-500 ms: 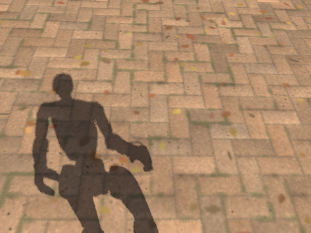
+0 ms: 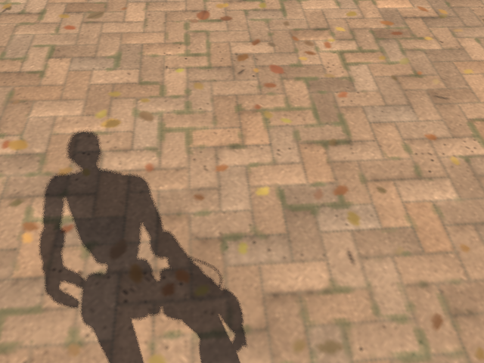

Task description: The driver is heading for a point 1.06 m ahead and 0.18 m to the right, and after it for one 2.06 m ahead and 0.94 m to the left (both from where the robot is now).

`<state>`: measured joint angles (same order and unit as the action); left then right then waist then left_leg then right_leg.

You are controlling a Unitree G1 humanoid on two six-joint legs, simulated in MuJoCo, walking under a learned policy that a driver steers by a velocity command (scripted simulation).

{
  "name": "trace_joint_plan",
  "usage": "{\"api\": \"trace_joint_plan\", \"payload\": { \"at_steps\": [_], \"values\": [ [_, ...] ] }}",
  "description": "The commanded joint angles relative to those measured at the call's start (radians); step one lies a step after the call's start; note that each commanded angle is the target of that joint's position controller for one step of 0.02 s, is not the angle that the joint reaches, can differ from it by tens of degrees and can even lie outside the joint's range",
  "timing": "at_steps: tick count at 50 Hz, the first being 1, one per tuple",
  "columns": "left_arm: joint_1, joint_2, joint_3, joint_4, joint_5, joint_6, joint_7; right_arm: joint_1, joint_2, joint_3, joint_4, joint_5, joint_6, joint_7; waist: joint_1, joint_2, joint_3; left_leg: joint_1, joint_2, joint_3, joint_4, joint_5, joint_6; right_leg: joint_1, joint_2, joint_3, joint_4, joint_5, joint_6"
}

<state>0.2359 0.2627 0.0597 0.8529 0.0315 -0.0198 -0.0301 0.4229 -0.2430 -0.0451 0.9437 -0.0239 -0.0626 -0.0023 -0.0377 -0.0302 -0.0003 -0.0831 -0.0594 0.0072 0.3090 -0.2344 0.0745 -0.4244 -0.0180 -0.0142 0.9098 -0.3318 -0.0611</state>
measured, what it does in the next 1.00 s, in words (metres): walks ahead: right foot, then left foot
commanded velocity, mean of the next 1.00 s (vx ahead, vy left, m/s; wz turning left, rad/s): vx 0.47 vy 0.00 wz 0.00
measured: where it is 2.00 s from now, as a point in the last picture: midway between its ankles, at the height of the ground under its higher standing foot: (263, 222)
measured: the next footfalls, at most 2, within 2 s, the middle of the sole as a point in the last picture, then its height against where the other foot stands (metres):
right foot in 0.28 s outside the picture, level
left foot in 0.82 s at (227, 339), level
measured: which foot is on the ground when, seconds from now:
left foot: down 0.00-0.28, up 0.30-0.80, down 0.82-1.00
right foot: up 0.00-0.26, down 0.28-0.82, up 0.84-1.00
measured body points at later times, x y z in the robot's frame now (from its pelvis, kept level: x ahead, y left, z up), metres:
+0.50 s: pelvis +0.24 -0.08 +0.00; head +0.26 -0.09 +0.45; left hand +0.26 +0.18 -0.13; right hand +0.31 -0.33 -0.15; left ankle +0.26 +0.07 -0.67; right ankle +0.23 -0.14 -0.75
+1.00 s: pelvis +0.52 -0.03 +0.00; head +0.55 -0.02 +0.44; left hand +0.57 +0.22 -0.15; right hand +0.57 -0.29 -0.14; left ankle +0.55 +0.02 -0.75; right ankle +0.48 -0.17 -0.66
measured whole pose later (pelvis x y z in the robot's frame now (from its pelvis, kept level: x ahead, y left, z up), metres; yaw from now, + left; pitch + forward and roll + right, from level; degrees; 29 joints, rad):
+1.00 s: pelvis +0.52 -0.03 +0.00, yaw -1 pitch -1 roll +0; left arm 0.27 0.23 0.05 0.96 0.03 -0.05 -0.01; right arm 0.25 -0.22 -0.05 1.00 -0.01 -0.08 0.00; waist 0.01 -0.03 0.06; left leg -0.21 -0.07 0.11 0.37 -0.16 0.10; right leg -0.45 -0.05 0.01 1.12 -0.30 -0.07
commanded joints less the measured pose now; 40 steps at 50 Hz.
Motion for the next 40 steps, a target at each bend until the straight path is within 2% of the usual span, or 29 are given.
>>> {"api": "trace_joint_plan", "payload": {
  "at_steps": [1, 5, 9, 11, 12, 13, 14, 15, 16, 17, 18, 19, 20, 21, 24, 27, 29, 31, 35, 37, 38, 39, 40],
  "values": [
    [-0.097, 0.051, 0.008, -0.077, 0.008, -0.015, -0.014, 0.004, -0.093, -0.014, -0.024, 0.009, -0.027, -0.007, 0.009, 0.114, 0.072, 0.115, 0.251, -0.261, -0.212, 0.028, 0.139, -0.254, -0.045, 0.001, -0.012, 0.095, 0.031],
    [-0.231, 0.026, -0.009, -0.123, 0.0, -0.009, -0.017, 0.057, -0.113, -0.015, 0.018, 0.006, -0.027, -0.006, -0.022, 0.131, 0.099, 0.07, 0.245, -0.176, -0.199, 0.151, 0.137, -0.206, -0.042, -0.037, -0.179, 0.178, 0.057],
    [-0.276, 0.044, -0.007, -0.146, -0.007, -0.009, -0.009, 0.066, -0.136, -0.02, 0.043, 0.004, -0.027, -0.003, -0.021, 0.136, 0.114, 0.048, 0.276, -0.15, -0.161, 0.261, 0.118, -0.097, -0.025, -0.06, -0.286, 0.193, 0.023],
    [-0.222, 0.057, 0.001, -0.135, -0.005, -0.014, 0.0, 0.041, -0.152, -0.024, 0.05, 0.006, -0.026, -0.004, 0.017, 0.126, 0.103, 0.038, 0.286, -0.131, -0.094, 0.403, 0.098, 0.017, 0.003, -0.078, -0.328, 0.164, -0.007],
    [-0.134, 0.065, 0.01, -0.105, -0.003, -0.019, 0.007, 0.024, -0.161, -0.026, 0.054, 0.009, -0.024, -0.004, 0.064, 0.107, 0.067, 0.029, 0.267, -0.1, 0.016, 0.547, 0.081, 0.137, 0.033, -0.094, -0.374, 0.168, -0.023],
    [0.02, 0.09, 0.027, -0.048, 0.005, -0.029, 0.019, 0.027, -0.151, -0.023, 0.06, 0.009, -0.021, -0.003, 0.124, 0.058, -0.016, -0.015, 0.213, -0.047, 0.219, 0.618, 0.06, 0.33, 0.053, -0.095, -0.412, 0.153, -0.045],
    [0.21, 0.161, 0.048, -0.01, 0.024, -0.041, 0.032, 0.016, -0.118, -0.012, 0.038, 0.009, -0.021, -0.003, 0.198, -0.033, -0.135, -0.184, 0.155, 0.002, 0.516, 0.394, 0.033, 0.561, -0.131, 0.115, -0.465, -0.017, -0.092],
    [0.281, 0.274, 0.066, 0.005, 0.029, -0.043, 0.032, 0.105, 0.002, 0.009, 0.014, 0.028, -0.022, 0.002, 0.153, -0.266, -0.233, -0.482, -0.018, 0.039, 0.847, -0.249, -0.008, 0.743, -0.404, 0.623, -0.634, -0.214, -0.191],
    [0.203, 0.224, 0.058, 0.005, -0.008, -0.031, 0.026, 0.067, -0.095, -0.015, 0.023, 0.004, -0.019, 0.003, 0.127, -0.152, -0.164, -0.563, 0.019, -0.079, 0.951, -0.248, 0.015, 0.63, -0.382, 0.732, -0.724, -0.304, -0.207],
    [0.082, 0.15, 0.039, -0.017, -0.014, -0.031, 0.022, -0.011, -0.112, -0.023, 0.005, 0.002, -0.02, 0.01, 0.08, -0.072, -0.024, -0.588, 0.084, -0.074, 0.952, -0.14, 0.027, 0.499, -0.346, 0.562, -0.713, -0.277, -0.184],
    [0.026, 0.093, 0.025, -0.023, -0.013, -0.04, 0.015, -0.058, -0.091, -0.018, -0.002, 0.004, -0.025, 0.016, 0.062, -0.02, 0.025, -0.552, 0.118, -0.067, 0.901, -0.063, 0.027, 0.392, -0.294, 0.438, -0.733, -0.121, -0.165],
    [0.009, 0.07, 0.017, -0.017, -0.012, -0.05, 0.015, -0.065, -0.071, -0.017, 0.002, 0.001, -0.019, 0.019, 0.038, -0.028, 0.037, -0.504, 0.141, -0.061, 0.854, -0.031, 0.021, 0.335, -0.245, 0.34, -0.745, 0.001, -0.138],
    [0.012, 0.047, 0.01, -0.001, -0.013, -0.058, 0.018, -0.051, -0.058, -0.014, 0.009, -0.01, -0.008, 0.024, 0.018, -0.046, 0.036, -0.46, 0.154, -0.055, 0.823, -0.015, 0.01, 0.296, -0.212, 0.269, -0.756, 0.096, -0.122],
    [0.037, 0.041, 0.007, 0.015, -0.013, -0.067, 0.019, -0.046, -0.044, -0.012, 0.014, -0.014, 0.002, 0.029, 0.011, -0.047, 0.026, -0.437, 0.15, -0.043, 0.815, -0.005, 0.002, 0.285, -0.201, 0.23, -0.759, 0.181, -0.123],
    [0.116, 0.053, 0.009, 0.059, -0.021, -0.082, 0.021, -0.128, -0.031, -0.01, -0.009, -0.016, 0.018, 0.038, 0.011, -0.029, 0.051, -0.514, 0.163, -0.015, 0.756, 0.048, -0.02, 0.302, -0.191, 0.164, -0.786, 0.295, -0.14],
    [0.18, 0.048, 0.003, 0.089, -0.023, -0.081, 0.023, -0.272, -0.029, -0.006, -0.054, -0.015, 0.022, 0.042, 0.038, -0.019, 0.089, -0.605, 0.172, 0.012, 0.63, 0.142, -0.045, 0.338, -0.175, 0.12, -0.805, 0.362, -0.142],
    [0.206, 0.044, -0.001, 0.104, -0.023, -0.082, 0.024, -0.356, -0.017, 0.002, -0.081, -0.01, 0.019, 0.044, 0.055, -0.018, 0.1, -0.589, 0.158, 0.034, 0.506, 0.202, -0.054, 0.342, -0.155, 0.082, -0.801, 0.428, -0.132],
    [0.238, 0.05, -0.003, 0.12, -0.022, -0.083, 0.028, -0.425, -0.007, 0.011, -0.101, -0.005, 0.016, 0.045, 0.073, -0.025, 0.103, -0.552, 0.137, 0.058, 0.402, 0.248, -0.051, 0.361, -0.151, 0.059, -0.795, 0.488, -0.124],
    [0.292, 0.058, -0.004, 0.157, -0.012, -0.077, 0.039, -0.507, -0.02, 0.012, -0.134, -0.002, 0.012, 0.039, 0.091, -0.029, 0.116, -0.536, 0.11, 0.072, 0.294, 0.228, -0.019, 0.478, -0.189, 0.054, -0.759, 0.596, -0.126],
    [0.281, 0.066, -0.003, 0.167, -0.007, -0.072, 0.046, -0.495, -0.033, 0.007, -0.138, -0.001, 0.005, 0.035, 0.072, -0.033, 0.108, -0.491, 0.089, 0.078, 0.254, 0.159, 0.011, 0.533, -0.206, 0.045, -0.701, 0.731, -0.119],
    [0.265, 0.074, -0.001, 0.168, -0.005, -0.07, 0.048, -0.451, -0.042, 0.002, -0.127, -0.001, 0.001, 0.029, 0.048, -0.042, 0.083, -0.417, 0.062, 0.089, 0.235, 0.115, 0.029, 0.543, -0.206, 0.033, -0.637, 0.871, -0.108],
    [0.255, 0.085, 0.002, 0.17, -0.003, -0.067, 0.049, -0.359, -0.058, -0.008, -0.099, -0.002, -0.005, 0.022, 0.01, -0.05, 0.033, -0.303, 0.028, 0.099, 0.214, 0.079, 0.05, 0.546, -0.199, 0.022, -0.525, 0.994, -0.096],
    [0.241, 0.086, 0.001, 0.17, -0.006, -0.063, 0.047, -0.195, -0.08, -0.022, -0.044, -0.008, -0.014, 0.012, -0.059, -0.028, -0.051, -0.104, 0.009, 0.108, 0.153, 0.11, 0.078, 0.497, -0.167, -0.009, -0.34, 0.995, -0.077]
  ]
}}
Velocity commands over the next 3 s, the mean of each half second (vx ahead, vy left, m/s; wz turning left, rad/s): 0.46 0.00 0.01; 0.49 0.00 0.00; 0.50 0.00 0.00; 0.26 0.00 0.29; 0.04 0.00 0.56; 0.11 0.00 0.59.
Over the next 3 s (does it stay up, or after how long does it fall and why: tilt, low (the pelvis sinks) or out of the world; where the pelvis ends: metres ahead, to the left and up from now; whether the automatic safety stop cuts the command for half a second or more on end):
stays up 1.02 -0.07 -0.01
